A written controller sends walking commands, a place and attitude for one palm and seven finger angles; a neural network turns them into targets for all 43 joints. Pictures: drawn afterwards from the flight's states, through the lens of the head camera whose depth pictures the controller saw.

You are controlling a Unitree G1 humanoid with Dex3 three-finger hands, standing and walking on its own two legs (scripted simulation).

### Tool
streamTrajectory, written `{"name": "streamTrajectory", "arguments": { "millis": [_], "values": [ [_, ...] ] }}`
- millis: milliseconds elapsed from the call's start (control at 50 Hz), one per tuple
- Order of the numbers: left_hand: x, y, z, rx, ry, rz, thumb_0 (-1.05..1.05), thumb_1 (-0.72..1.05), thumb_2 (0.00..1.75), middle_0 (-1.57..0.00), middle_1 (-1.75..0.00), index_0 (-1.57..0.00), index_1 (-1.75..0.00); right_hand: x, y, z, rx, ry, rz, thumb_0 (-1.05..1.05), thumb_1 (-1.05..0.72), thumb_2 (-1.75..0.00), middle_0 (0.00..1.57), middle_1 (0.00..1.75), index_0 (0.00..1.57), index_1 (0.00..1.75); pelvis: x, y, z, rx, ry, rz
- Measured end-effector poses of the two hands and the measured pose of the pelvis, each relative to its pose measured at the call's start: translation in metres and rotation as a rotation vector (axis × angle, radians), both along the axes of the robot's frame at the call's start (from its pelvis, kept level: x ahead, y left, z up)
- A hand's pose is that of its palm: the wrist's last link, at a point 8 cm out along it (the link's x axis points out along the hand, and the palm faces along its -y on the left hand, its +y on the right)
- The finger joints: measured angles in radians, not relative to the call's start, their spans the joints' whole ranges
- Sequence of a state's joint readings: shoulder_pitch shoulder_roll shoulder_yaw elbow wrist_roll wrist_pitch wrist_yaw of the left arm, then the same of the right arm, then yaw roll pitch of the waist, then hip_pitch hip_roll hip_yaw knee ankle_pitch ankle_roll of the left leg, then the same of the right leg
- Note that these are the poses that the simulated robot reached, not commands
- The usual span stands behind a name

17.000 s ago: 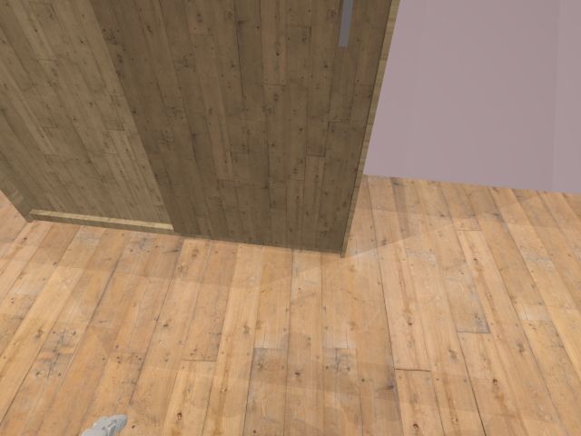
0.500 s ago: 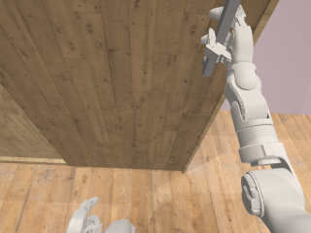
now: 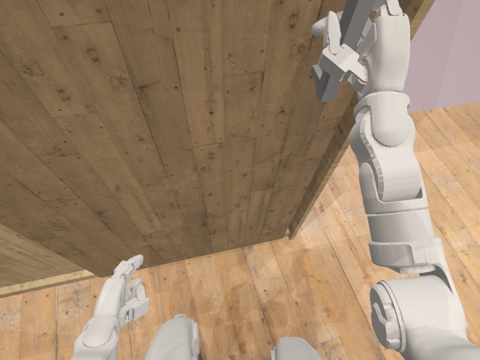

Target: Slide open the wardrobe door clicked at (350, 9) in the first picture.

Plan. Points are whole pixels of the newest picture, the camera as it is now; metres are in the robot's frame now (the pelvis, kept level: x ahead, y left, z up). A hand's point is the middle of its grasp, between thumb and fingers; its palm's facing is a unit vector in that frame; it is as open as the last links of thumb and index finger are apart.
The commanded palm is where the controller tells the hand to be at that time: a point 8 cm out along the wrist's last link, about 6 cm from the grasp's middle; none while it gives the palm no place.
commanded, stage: step sideways, sliding the door along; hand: right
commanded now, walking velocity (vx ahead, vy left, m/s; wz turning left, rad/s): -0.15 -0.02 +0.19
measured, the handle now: (342, 21) +0.47 -0.15 +0.25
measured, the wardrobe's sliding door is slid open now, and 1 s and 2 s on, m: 0.03 0.30 0.50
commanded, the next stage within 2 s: none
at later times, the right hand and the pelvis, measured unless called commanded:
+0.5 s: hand (202, 73) +0.40 +0.02 +0.24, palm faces -0.06 +1.00 -0.06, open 6.9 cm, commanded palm +0.38 +0.04 +0.23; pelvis +0.07 +0.08 +0.00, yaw +0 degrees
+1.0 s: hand (104, 90) +0.38 +0.12 +0.24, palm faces -0.17 +0.98 -0.10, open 7.5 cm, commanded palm +0.37 +0.11 +0.23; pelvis +0.04 +0.14 +0.00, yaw +6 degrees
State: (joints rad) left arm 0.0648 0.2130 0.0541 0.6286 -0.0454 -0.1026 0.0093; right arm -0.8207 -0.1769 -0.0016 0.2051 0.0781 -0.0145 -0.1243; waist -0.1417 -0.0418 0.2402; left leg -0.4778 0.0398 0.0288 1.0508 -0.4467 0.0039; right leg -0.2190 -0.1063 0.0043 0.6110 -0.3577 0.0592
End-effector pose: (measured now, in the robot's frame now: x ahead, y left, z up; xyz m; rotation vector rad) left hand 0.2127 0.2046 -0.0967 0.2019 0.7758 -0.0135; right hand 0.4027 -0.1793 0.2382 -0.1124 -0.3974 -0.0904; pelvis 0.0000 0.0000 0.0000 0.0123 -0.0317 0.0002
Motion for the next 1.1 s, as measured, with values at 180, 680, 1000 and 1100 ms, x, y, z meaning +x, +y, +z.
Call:
{"name": "streamTrajectory", "arguments": {
  "millis": [180,680,1000,1100],
  "values": [
    [0.054,0.010,-0.009,-0.135,-0.087,-0.127,0.01,0.90,0.90,-0.20,-0.30,-0.20,-0.30,-0.004,0.041,-0.002,-0.017,-0.050,-0.089,-0.03,-0.74,-0.86,0.48,1.41,0.18,1.32,0.036,0.064,-0.010,0.008,-0.019,-0.038],
    [0.116,0.055,-0.008,-0.198,-0.139,-0.107,0.02,0.90,0.90,-0.20,-0.30,-0.20,-0.30,-0.020,0.196,-0.011,-0.022,-0.177,0.226,-0.05,-0.75,-0.77,0.43,1.39,0.08,1.04,0.092,0.114,-0.020,-0.021,-0.044,-0.005],
    [0.020,0.154,0.020,-0.093,-0.084,0.138,0.01,0.90,0.90,-0.20,-0.30,-0.20,-0.30,-0.028,0.242,-0.006,-0.008,-0.101,0.295,0.01,-0.72,-0.78,0.38,1.39,0.07,1.12,0.036,0.139,0.001,-0.022,-0.034,0.107],
    [-0.018,0.184,0.005,-0.108,-0.015,0.152,0.02,0.90,0.90,-0.20,-0.30,-0.20,-0.30,-0.031,0.257,-0.005,0.041,-0.086,0.201,0.02,-0.78,-0.84,0.42,1.40,0.10,1.25,0.015,0.172,-0.003,0.007,-0.019,0.167]
  ]
}}
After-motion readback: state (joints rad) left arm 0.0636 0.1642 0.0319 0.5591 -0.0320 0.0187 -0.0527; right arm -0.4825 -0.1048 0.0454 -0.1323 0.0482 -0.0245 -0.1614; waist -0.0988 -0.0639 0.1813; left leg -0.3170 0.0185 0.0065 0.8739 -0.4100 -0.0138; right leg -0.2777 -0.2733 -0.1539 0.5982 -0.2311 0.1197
